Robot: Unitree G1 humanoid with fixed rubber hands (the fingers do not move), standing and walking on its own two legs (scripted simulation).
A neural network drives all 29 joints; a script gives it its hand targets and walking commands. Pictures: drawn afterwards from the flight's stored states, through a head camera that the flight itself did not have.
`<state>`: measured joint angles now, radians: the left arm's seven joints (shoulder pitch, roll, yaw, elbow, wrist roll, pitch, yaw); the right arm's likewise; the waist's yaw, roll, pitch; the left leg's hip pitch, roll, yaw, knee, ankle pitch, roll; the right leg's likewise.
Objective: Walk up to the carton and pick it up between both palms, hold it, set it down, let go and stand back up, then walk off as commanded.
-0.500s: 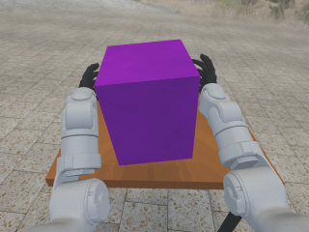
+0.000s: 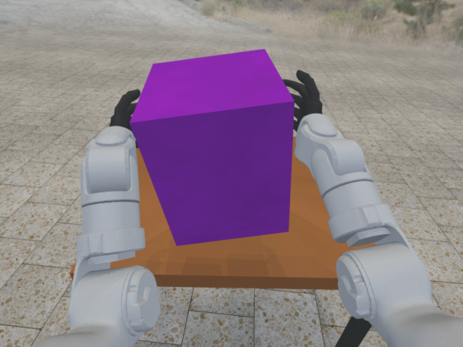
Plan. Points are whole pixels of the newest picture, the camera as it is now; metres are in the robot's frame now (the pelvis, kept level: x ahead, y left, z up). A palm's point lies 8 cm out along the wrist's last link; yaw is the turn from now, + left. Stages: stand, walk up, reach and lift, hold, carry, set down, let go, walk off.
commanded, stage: hold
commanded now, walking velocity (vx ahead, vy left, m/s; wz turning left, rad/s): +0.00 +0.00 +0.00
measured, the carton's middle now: (220, 147) +0.39 -0.01 +0.23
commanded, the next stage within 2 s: none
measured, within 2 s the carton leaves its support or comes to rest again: neither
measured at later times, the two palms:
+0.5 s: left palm (123, 125) +0.36 +0.15 +0.29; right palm (311, 108) +0.36 -0.14 +0.32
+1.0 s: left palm (118, 125) +0.37 +0.15 +0.29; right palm (305, 105) +0.37 -0.14 +0.32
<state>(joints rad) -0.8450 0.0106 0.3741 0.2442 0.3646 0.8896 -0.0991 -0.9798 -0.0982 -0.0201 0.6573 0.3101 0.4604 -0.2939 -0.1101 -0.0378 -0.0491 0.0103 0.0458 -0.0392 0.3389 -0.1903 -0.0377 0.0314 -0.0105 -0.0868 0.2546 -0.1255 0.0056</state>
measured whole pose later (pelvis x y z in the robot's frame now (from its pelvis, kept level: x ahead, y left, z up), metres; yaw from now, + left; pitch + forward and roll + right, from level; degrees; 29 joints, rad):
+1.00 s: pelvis +0.01 -0.01 +0.00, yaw +0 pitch -8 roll -1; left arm -0.89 0.04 0.38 0.26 0.37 0.95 -0.12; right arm -1.05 -0.12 -0.01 0.66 0.35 0.57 -0.33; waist -0.10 -0.03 -0.09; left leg 0.00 0.05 -0.05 0.34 -0.20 -0.05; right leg 0.02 0.00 -0.09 0.26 -0.14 0.00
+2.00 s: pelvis +0.01 -0.01 +0.00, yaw +1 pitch -8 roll -1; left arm -0.91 0.06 0.40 0.30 0.37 0.93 -0.14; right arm -1.05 -0.10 -0.01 0.67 0.33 0.59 -0.35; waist -0.11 -0.04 -0.11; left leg -0.01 0.06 -0.05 0.33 -0.19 -0.05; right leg 0.00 0.00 -0.10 0.28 -0.15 -0.01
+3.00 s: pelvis +0.00 -0.02 +0.00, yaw +1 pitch -8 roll -1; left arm -0.96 0.06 0.43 0.37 0.40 0.92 -0.15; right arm -1.07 -0.09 -0.03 0.71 0.29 0.59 -0.34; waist -0.09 -0.04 -0.10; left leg 0.00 0.06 -0.06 0.32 -0.17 -0.06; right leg 0.00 0.00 -0.10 0.29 -0.14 -0.02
